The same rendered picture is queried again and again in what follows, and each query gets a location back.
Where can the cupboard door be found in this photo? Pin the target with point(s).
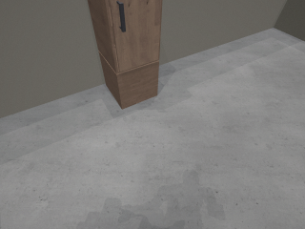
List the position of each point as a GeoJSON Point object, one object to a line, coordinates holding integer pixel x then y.
{"type": "Point", "coordinates": [139, 44]}

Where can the handle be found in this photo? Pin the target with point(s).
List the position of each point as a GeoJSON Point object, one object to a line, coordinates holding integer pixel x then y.
{"type": "Point", "coordinates": [122, 16]}

